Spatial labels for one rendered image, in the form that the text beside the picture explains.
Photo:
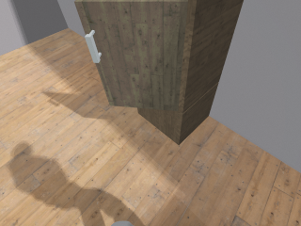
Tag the handle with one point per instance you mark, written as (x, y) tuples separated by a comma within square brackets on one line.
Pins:
[(92, 47)]

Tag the cupboard door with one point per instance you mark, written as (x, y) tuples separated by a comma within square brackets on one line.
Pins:
[(141, 42)]

